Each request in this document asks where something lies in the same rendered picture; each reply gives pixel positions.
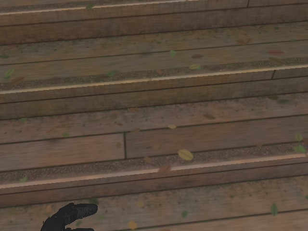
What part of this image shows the left robot hand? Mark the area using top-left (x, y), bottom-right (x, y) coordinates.
top-left (40, 202), bottom-right (98, 231)

